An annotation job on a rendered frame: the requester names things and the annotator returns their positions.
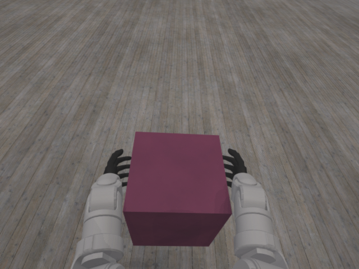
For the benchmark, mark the right robot hand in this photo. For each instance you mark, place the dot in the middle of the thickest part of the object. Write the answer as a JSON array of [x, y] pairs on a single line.
[[238, 163]]

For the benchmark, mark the robot right upper arm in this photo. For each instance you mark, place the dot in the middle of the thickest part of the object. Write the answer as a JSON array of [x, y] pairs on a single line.
[[251, 263]]

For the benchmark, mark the robot left forearm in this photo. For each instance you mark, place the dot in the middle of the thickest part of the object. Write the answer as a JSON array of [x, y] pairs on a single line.
[[101, 240]]

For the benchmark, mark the left robot hand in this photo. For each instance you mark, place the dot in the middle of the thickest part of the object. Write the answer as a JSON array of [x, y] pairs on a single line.
[[114, 161]]

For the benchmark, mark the carton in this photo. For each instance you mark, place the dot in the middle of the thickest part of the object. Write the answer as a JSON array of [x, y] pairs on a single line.
[[177, 193]]

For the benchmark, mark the robot right forearm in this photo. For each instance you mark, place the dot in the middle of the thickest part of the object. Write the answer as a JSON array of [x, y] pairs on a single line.
[[254, 229]]

